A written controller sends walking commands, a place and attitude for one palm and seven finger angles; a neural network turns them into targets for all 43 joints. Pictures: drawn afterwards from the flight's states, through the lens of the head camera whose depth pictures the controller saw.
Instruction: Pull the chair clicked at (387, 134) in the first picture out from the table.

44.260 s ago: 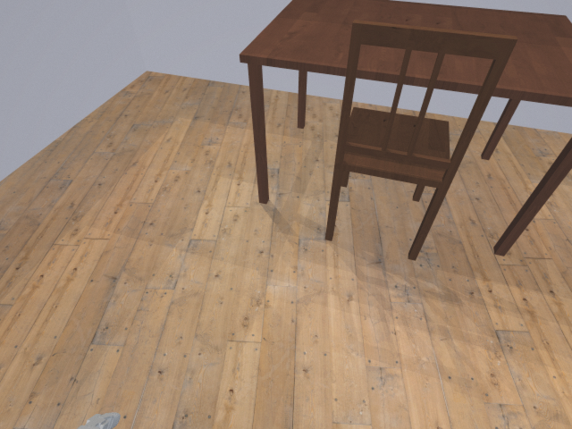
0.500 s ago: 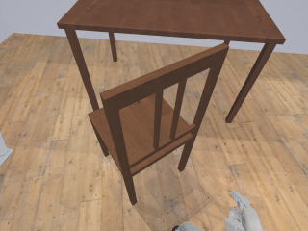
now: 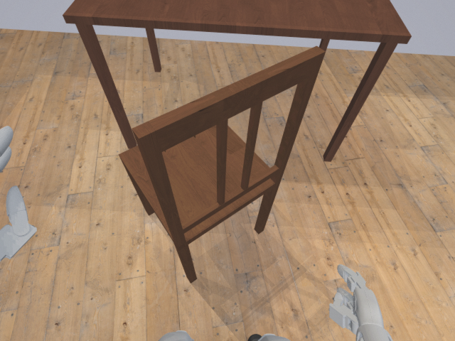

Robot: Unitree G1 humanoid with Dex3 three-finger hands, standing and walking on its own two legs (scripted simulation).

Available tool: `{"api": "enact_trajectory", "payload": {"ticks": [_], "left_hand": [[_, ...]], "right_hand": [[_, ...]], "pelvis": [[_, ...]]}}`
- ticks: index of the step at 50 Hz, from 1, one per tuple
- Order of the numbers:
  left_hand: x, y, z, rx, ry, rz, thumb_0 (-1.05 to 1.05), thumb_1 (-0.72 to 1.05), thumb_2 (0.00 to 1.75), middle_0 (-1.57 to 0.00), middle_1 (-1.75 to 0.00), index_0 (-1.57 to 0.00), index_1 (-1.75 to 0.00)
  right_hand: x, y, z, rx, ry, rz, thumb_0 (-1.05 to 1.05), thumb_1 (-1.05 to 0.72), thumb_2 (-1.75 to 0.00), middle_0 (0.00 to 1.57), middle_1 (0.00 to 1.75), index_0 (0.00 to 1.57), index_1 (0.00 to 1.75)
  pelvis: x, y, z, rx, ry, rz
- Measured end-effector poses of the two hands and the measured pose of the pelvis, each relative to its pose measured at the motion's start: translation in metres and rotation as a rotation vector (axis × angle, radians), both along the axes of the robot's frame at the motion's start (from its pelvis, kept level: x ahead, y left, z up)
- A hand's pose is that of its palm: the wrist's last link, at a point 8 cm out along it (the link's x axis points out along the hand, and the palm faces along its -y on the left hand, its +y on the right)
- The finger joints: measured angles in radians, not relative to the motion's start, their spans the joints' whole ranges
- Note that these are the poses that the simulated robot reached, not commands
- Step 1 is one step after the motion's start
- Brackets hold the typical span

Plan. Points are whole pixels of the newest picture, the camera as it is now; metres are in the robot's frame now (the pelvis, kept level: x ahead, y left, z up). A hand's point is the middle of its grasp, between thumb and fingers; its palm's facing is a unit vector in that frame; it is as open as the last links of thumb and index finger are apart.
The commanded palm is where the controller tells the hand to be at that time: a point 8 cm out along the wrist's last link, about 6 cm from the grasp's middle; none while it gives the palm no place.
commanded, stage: step back with the hand held close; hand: left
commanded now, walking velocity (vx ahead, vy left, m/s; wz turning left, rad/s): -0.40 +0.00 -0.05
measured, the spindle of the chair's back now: (221, 168) +0.48 +0.02 -0.06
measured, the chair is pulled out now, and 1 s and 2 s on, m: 0.48 0.48 0.48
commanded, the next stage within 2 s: stop stepping back and stand still in 0.30 s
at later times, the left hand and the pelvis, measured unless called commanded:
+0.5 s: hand out of the picture +0.10 +0.22 +0.16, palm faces +0.30 -0.80 -0.52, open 7.4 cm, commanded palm +0.03 +0.28 +0.18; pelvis -0.12 -0.02 +0.00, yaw -3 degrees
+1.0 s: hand out of the picture +0.03 +0.24 +0.15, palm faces +0.40 -0.82 -0.41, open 7.4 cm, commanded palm -0.02 +0.29 +0.18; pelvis -0.17 -0.01 +0.00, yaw -2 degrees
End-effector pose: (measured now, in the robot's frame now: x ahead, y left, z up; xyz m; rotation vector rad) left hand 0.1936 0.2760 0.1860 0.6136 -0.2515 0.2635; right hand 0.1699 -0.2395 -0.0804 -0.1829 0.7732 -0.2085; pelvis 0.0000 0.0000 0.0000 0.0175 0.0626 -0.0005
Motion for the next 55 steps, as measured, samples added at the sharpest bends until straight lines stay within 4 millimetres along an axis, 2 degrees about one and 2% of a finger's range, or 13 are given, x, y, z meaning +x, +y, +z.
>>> {"api": "enact_trajectory", "payload": {"ticks": [5, 9, 14, 16, 19, 23, 29, 34, 38, 43, 49, 52, 55], "left_hand": [[-0.035, 0.015, 0.001, 0.056, 0.03, -0.021, 0.01, 0.89, 0.9, -0.22, -0.3, -0.22, -0.3], [-0.064, 0.024, 0.008, 0.034, -0.019, 0.032, 0.01, 0.89, 0.9, -0.22, -0.3, -0.22, -0.3], [-0.089, 0.016, 0.017, -0.001, -0.096, 0.095, 0.01, 0.89, 0.9, -0.22, -0.3, -0.21, -0.3], [-0.097, 0.005, 0.016, 0.008, -0.115, 0.085, 0.01, 0.89, 0.9, -0.22, -0.3, -0.21, -0.3], [-0.104, -0.011, 0.011, -0.013, -0.094, 0.05, 0.01, 0.89, 0.9, -0.21, -0.3, -0.21, -0.3], [-0.12, -0.02, 0.006, -0.025, -0.029, -0.005, 0.01, 0.89, 0.9, -0.22, -0.3, -0.21, -0.3], [-0.162, -0.004, -0.009, -0.017, 0.028, -0.005, 0.01, 0.89, 0.9, -0.22, -0.3, -0.22, -0.3], [-0.192, 0.011, 0.002, -0.037, -0.039, 0.071, 0.01, 0.89, 0.9, -0.22, -0.3, -0.22, -0.3], [-0.207, 0.017, 0.016, -0.029, -0.131, 0.135, 0.01, 0.89, 0.9, -0.22, -0.3, -0.21, -0.3], [-0.208, 0.018, 0.002, -0.088, -0.112, 0.162, 0.01, 0.89, 0.9, -0.21, -0.3, -0.21, -0.3], [-0.205, 0.008, -0.017, -0.146, -0.037, 0.092, 0.01, 0.89, 0.9, -0.21, -0.3, -0.21, -0.3], [-0.204, 0.006, -0.009, -0.103, -0.03, 0.077, 0.01, 0.89, 0.9, -0.22, -0.3, -0.21, -0.3], [-0.202, 0.007, 0.005, -0.051, -0.069, 0.084, 0.01, 0.89, 0.9, -0.22, -0.3, -0.21, -0.3]], "right_hand": [[-0.017, 0.001, 0.008, -0.055, -0.025, -0.01, 0.01, -0.91, -0.9, 0.2, 0.3, 0.2, 0.3], [-0.038, 0.01, 0.009, -0.038, -0.032, 0.01, 0.01, -0.91, -0.9, 0.2, 0.3, 0.2, 0.29], [-0.067, 0.016, 0.002, 0.031, -0.07, 0.053, 0.01, -0.91, -0.9, 0.2, 0.3, 0.2, 0.3], [-0.078, 0.013, -0.005, 0.056, -0.087, 0.066, 0.01, -0.91, -0.9, 0.21, 0.3, 0.21, 0.3], [-0.1, 0.004, -0.011, 0.068, -0.071, 0.059, 0.01, -0.91, -0.9, 0.21, 0.3, 0.21, 0.3], [-0.14, -0.011, -0.003, 0.049, -0.024, -0.002, 0.01, -0.91, -0.9, 0.21, 0.3, 0.21, 0.3], [-0.19, -0.031, 0.01, -0.066, -0.028, -0.062, 0.01, -0.91, -0.9, 0.21, 0.3, 0.2, 0.3], [-0.221, -0.031, 0.015, -0.08, -0.019, -0.059, 0.02, -0.91, -0.9, 0.2, 0.3, 0.2, 0.29], [-0.226, -0.023, 0.003, -0.028, -0.029, -0.023, 0.02, -0.91, -0.9, 0.2, 0.3, 0.2, 0.29], [-0.22, -0.013, -0.008, 0.015, -0.026, 0.016, 0.02, -0.91, -0.9, 0.2, 0.3, 0.2, 0.3], [-0.215, -0.003, 0.006, -0.001, -0.067, 0.017, 0.02, -0.91, -0.9, 0.21, 0.3, 0.21, 0.3], [-0.209, 0.0, 0.013, 0.005, -0.1, 0.007, 0.02, -0.91, -0.9, 0.21, 0.3, 0.21, 0.3], [-0.202, 0.002, 0.011, 0.015, -0.102, 0.026, 0.01, -0.91, -0.9, 0.21, 0.3, 0.2, 0.3]], "pelvis": [[-0.018, 0.009, -0.006, -0.011, 0.001, 0.011], [-0.035, 0.006, -0.001, -0.016, -0.027, -0.019], [-0.058, -0.004, -0.001, -0.031, -0.06, -0.041], [-0.07, -0.011, -0.007, -0.023, -0.067, -0.057], [-0.092, -0.015, -0.006, -0.031, -0.069, -0.056], [-0.113, -0.017, 0.002, 0.006, -0.055, -0.047], [-0.137, -0.011, -0.004, -0.027, -0.043, -0.026], [-0.148, -0.009, 0.002, -0.028, -0.083, -0.018], [-0.153, -0.011, 0.001, -0.026, -0.092, 0.001], [-0.167, -0.012, -0.003, -0.044, -0.102, -0.006], [-0.171, -0.006, -0.001, -0.023, -0.113, -0.027], [-0.166, -0.007, 0.001, -0.025, -0.104, -0.027], [-0.162, -0.011, 0.0, -0.022, -0.101, -0.022]]}}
